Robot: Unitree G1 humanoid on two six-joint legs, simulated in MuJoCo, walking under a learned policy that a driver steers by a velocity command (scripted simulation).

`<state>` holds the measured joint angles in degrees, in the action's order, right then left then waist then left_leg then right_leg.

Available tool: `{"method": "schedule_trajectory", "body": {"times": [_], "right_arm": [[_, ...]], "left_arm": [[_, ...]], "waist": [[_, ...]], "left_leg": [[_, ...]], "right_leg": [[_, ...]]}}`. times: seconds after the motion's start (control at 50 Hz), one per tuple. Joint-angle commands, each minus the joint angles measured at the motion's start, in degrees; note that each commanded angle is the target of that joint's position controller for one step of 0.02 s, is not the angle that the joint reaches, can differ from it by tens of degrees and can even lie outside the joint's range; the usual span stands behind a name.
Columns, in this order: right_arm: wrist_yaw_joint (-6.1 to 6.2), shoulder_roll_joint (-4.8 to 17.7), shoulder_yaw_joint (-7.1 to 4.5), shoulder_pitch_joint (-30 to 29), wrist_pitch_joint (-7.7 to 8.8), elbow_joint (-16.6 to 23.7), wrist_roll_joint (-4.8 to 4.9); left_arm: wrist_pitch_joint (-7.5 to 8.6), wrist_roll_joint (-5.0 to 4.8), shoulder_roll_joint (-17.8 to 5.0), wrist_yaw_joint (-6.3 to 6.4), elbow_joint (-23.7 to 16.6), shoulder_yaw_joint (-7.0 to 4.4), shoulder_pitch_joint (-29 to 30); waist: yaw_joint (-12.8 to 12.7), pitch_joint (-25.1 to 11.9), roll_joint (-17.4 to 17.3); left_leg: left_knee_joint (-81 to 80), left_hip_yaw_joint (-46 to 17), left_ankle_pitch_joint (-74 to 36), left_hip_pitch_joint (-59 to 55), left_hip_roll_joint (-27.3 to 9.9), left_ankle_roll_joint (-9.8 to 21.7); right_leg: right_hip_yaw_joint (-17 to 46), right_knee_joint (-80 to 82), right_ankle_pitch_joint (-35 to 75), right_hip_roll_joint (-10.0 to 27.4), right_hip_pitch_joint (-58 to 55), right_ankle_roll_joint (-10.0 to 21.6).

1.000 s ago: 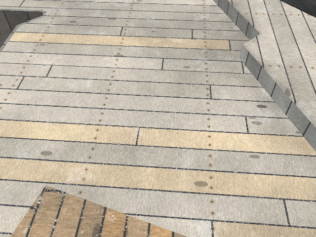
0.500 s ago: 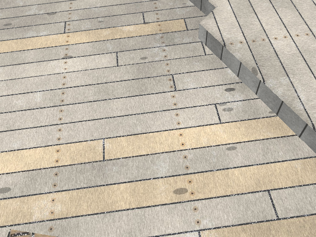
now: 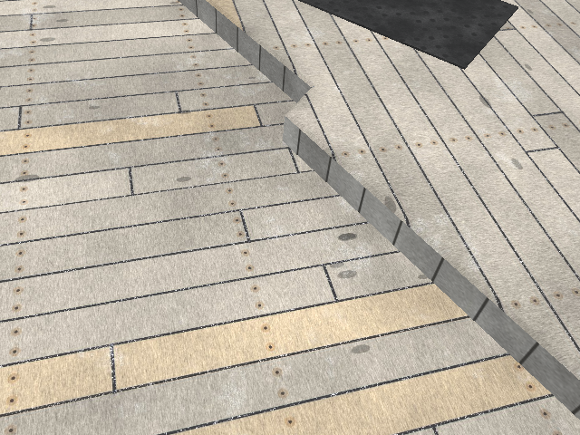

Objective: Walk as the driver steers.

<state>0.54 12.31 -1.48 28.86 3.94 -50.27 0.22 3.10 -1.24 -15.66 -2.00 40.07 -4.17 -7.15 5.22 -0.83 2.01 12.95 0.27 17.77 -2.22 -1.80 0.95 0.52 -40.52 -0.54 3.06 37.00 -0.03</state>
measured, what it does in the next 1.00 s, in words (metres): walks ahead, turning left: right foot, then left foot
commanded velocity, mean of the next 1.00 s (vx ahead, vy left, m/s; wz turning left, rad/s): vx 0.30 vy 0.00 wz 0.25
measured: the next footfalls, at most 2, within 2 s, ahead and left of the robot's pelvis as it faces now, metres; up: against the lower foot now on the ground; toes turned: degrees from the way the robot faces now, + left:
right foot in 0.14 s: +0.24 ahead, -0.15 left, +0.00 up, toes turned -1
left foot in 0.64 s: +0.50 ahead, +0.12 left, +0.00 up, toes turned +14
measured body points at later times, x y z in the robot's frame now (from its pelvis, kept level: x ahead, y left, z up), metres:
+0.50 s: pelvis +0.27 -0.04 +0.00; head +0.29 -0.03 +0.44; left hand +0.27 +0.24 -0.14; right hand +0.47 -0.27 -0.10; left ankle +0.41 +0.15 -0.69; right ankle +0.20 -0.15 -0.75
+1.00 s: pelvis +0.42 +0.03 -0.01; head +0.44 +0.05 +0.44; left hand +0.46 +0.32 -0.14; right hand +0.64 -0.17 -0.11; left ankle +0.46 +0.12 -0.75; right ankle +0.50 -0.13 -0.72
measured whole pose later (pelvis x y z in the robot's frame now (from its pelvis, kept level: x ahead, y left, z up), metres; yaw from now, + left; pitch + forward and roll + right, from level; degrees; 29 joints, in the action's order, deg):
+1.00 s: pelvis +0.42 +0.03 -0.01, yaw +17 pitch +2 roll +0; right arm 0.0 13.1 -1.9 8.3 1.2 -40.3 -2.0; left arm -1.2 -0.3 -15.7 2.1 47.6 -2.6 -9.2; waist 0.4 1.3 2.0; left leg 25.8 -0.4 7.1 20.4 5.4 4.9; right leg 3.6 -44.3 -17.8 4.7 25.8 -3.3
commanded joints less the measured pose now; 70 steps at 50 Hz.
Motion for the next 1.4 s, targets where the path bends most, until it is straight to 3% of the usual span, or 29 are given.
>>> {"method": "schedule_trajectory", "body": {"times": [0.02,0.1,0.14,0.16,0.18,0.2,0.22,0.26,0.36,0.46,0.56,0.62,0.64,0.66,0.68,0.7,0.76,0.86,0.96,1.06,1.08,1.12,1.18,1.24,1.3,1.32,1.34,1.36,1.4], "right_arm": [[0.32,11.2,-2.58,2.5,0.10,1.7,0.53],[0.53,13.3,-3.40,1.1,-0.70,1.0,1.33],[0.64,12.7,-3.11,-1.3,-0.68,1.8,1.13],[0.57,8.6,-1.85,-1.3,0.05,4.5,-0.18],[0.32,3.3,-0.24,4.2,1.25,4.4,0.73],[0.13,10.5,-2.44,-1.4,1.82,4.4,2.74],[0.03,11.7,-2.95,-6.1,1.95,5.6,3.26],[0.41,9.5,-3.19,-8.4,1.29,5.4,1.75],[0.41,5.8,-3.19,-8.5,-1.81,6.0,1.55],[-1.35,5.3,-2.44,-18.5,-0.78,9.9,0.53],[-3.75,7.0,-2.96,-22.6,-1.01,14.5,0.15],[-3.67,12.7,-5.95,-9.5,-1.22,12.5,0.01],[-2.28,16.7,-7.21,-5.7,-1.36,12.2,-0.19],[-1.31,21.7,-7.17,-9.1,-1.55,14.1,-1.29],[-1.99,19.2,-6.33,-7.3,-1.18,16.5,-1.50],[-2.27,15.8,-5.43,-11.1,-1.02,17.0,-1.31],[-1.74,10.2,-3.48,-18.6,-1.53,16.7,-0.26],[-0.76,11.2,-3.67,-20.1,-1.39,16.1,-1.47],[-0.28,8.3,-2.38,-21.3,-1.94,13.3,-2.51],[0.72,10.7,-3.08,-21.2,-3.25,11.7,-0.80],[1.04,10.5,-3.17,-19.8,-3.36,11.2,-0.49],[1.45,8.5,-3.14,-18.2,-2.93,12.4,-1.73],[1.66,6.8,-3.35,-24.9,-3.23,14.2,-1.25],[0.96,6.2,-3.54,-24.4,-2.98,14.8,-0.86],[0.25,7.0,-4.05,-19.7,-2.21,13.2,-0.23],[0.27,9.6,-4.85,-17.9,-2.49,13.0,-0.73],[0.37,14.0,-5.90,-19.3,-3.28,13.5,-1.60],[0.29,12.6,-5.47,-18.3,-3.29,14.3,-2.31],[0.56,9.9,-4.31,-20.8,-2.70,15.3,-2.05]], "left_arm": [[2.03,-0.48,-0.6,-1.24,-7.9,0.79,14.5],[2.67,-0.36,-3.7,-1.68,-7.8,-0.16,10.8],[2.49,-0.08,-8.7,-0.33,-3.2,-2.62,-6.6],[2.01,1.43,-14.0,0.83,-1.2,-3.85,-17.7],[1.93,1.67,-14.2,0.45,-0.3,-3.31,-18.7],[1.82,1.55,-8.5,0.84,-0.1,-1.93,-16.2],[1.79,1.02,-6.5,1.15,0.1,-1.19,-12.2],[2.31,1.45,-4.0,0.82,0.4,-0.54,-6.2],[4.21,1.95,-3.7,0.73,3.5,-1.02,-3.1],[3.72,1.89,-6.3,2.02,4.8,-1.43,-2.9],[1.17,0.01,-10.4,3.65,6.1,-2.50,-5.6],[-0.60,-0.82,-10.9,4.29,5.1,-2.73,-3.8],[-0.41,0.51,-8.6,4.05,4.8,-1.80,-6.8],[0.15,3.54,-1.4,3.07,3.4,0.49,-13.8],[0.95,1.84,-6.5,2.11,4.4,0.23,-13.4],[0.61,-0.16,-8.6,1.95,3.2,-0.45,-7.9],[-1.58,0.95,-7.6,3.54,3.1,-0.39,-4.8],[-3.25,1.49,-5.2,4.65,4.1,0.06,-6.5],[-3.97,0.88,-4.6,4.22,5.5,0.50,-4.0],[-3.40,0.98,-6.3,3.69,4.5,-0.06,-3.5],[-3.33,1.39,-7.0,3.53,4.2,-0.16,-3.8],[-3.58,0.70,-12.5,3.63,4.1,-1.76,-3.5],[-3.17,1.26,-10.7,3.77,2.9,-1.90,-3.8],[-2.24,0.50,-10.9,4.00,2.1,-2.40,-3.4],[-4.14,-1.04,-10.7,4.78,0.4,-2.72,0.7],[-4.61,-0.57,-8.7,4.87,-0.5,-2.22,0.1],[-4.71,-0.25,-6.0,4.57,-1.3,-1.48,-2.5],[-4.40,0.66,-8.1,4.32,-1.1,-2.09,-4.0],[-4.79,-0.09,-10.8,3.87,0.7,-3.77,-5.3]], "waist": [[2.5,8.2,-10.2],[-2.2,5.4,-12.4],[-11.6,-6.4,-10.8],[-14.5,-17.4,-0.6],[-11.4,-26.2,14.2],[-12.6,-17.7,9.0],[-11.2,-8.8,7.0],[-7.3,-2.1,2.7],[-3.4,3.3,2.3],[-5.3,6.4,0.1],[-6.2,3.3,1.4],[1.1,-4.6,1.1],[2.3,-8.8,-6.2],[-5.3,-14.7,-20.0],[-0.9,-28.6,-13.0],[-0.7,-23.2,-6.8],[-5.6,-8.9,-3.1],[-7.1,-8.6,-6.3],[-5.1,-5.9,-9.1],[-5.6,-1.9,-7.8],[-5.6,-1.6,-6.6],[-2.3,-2.4,6.6],[-5.8,-0.1,11.8],[-5.7,-2.5,10.5],[-3.1,-5.8,7.6],[-3.6,-7.5,2.9],[-6.3,-5.4,-12.5],[-4.9,-6.1,-17.5],[-6.6,-3.8,-6.9]], "left_leg": [[-4.1,-7.2,-15.6,1.8,-11.5,8.7],[3.3,-6.8,-38.1,-1.5,-13.8,7.4],[22.5,-3.6,-49.0,7.9,-9.8,4.6],[43.3,-1.3,-26.8,26.1,-4.5,2.0],[57.6,-6.8,15.2,39.2,3.4,0.6],[62.7,-10.0,12.9,44.1,0.0,0.8],[61.9,-7.6,7.6,45.6,-2.5,1.2],[57.2,-6.6,0.1,40.9,-5.6,1.0],[53.5,-7.3,-6.6,40.2,-6.9,-0.3],[33.1,-2.8,-21.9,38.8,-5.1,-0.3],[23.5,1.9,-18.2,36.0,-1.7,1.9],[17.6,4.6,-16.8,19.0,4.5,5.7],[15.8,-3.4,-36.7,5.8,-0.3,8.3],[20.2,-26.8,-63.9,-11.4,-15.8,18.9],[14.9,-39.5,-58.3,-13.8,-20.7,24.9],[13.3,-32.5,-50.3,-9.4,-17.8,21.7],[8.8,-21.0,-35.4,11.6,-11.4,15.3],[5.8,-14.9,-33.3,19.3,-8.9,14.4],[1.7,-11.6,-6.0,22.7,-7.7,12.0],[5.5,-12.8,-1.4,18.1,-9.0,9.7],[7.6,-11.8,-3.6,17.4,-8.2,7.7],[17.5,-0.9,-4.0,19.1,1.2,2.4],[25.6,1.1,-0.1,25.7,5.8,0.1],[27.0,-2.4,9.3,28.4,5.2,0.8],[11.3,-2.0,-7.8,15.6,3.9,0.6],[10.1,-5.5,-16.1,8.1,-1.5,2.1],[8.2,-16.8,-28.0,4.1,-11.3,8.0],[6.5,-25.8,-37.4,4.1,-21.2,15.8],[7.3,-19.0,-37.2,6.0,-19.0,15.7]], "right_leg": [[-3.6,6.7,-0.6,-2.1,2.6,0.1],[-4.6,11.6,-6.3,-4.6,-7.9,4.0],[-2.3,12.7,-2.1,-3.3,-35.7,8.0],[15.4,11.1,-5.2,11.9,-58.2,12.9],[39.3,19.7,-15.9,22.8,-66.0,19.0],[34.5,22.3,-19.1,20.0,-58.7,16.1],[24.4,23.4,-14.9,17.7,-49.7,13.6],[14.0,27.6,-7.7,12.9,-36.0,11.4],[1.5,33.9,1.8,11.3,-26.1,11.6],[-8.7,33.2,11.9,8.7,-26.3,9.7],[-10.9,23.8,27.8,11.9,-37.0,7.4],[-12.3,2.1,33.9,9.0,-36.6,3.7],[-12.6,-13.5,15.8,4.9,-26.9,0.2],[-9.1,-35.5,-39.2,-5.4,-5.8,-3.8],[4.1,-42.9,-41.5,-6.9,-4.9,-3.5],[6.0,-42.6,-36.4,-3.7,-2.2,-2.4],[4.3,-31.1,-26.7,1.4,-4.7,-2.1],[2.9,-18.3,-21.7,0.7,-11.7,-3.4],[2.1,-4.5,-15.3,1.7,-19.1,-3.6],[-1.0,8.5,-13.4,-0.8,-19.8,-0.3],[0.8,11.8,-8.6,0.2,-20.6,1.1],[11.6,14.9,0.7,6.8,-20.3,6.2],[22.5,19.8,0.1,11.2,-22.5,10.8],[24.2,16.5,11.2,11.3,-28.7,11.5],[20.7,12.2,8.8,6.2,-25.7,7.1],[17.8,7.3,0.1,3.2,-19.9,4.6],[8.8,-1.8,-17.1,-4.9,-8.4,0.6],[6.0,-14.4,-37.1,-5.5,-4.0,-1.9],[8.1,-29.1,-34.3,-3.3,-1.6,-3.5]]}}
Keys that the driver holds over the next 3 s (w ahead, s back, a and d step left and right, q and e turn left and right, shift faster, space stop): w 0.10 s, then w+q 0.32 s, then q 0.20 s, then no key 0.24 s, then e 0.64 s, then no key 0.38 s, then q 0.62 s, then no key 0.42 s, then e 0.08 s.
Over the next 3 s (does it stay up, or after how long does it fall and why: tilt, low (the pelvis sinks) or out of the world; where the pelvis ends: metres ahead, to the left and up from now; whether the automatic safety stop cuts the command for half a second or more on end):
stays up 0.39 0.00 -0.01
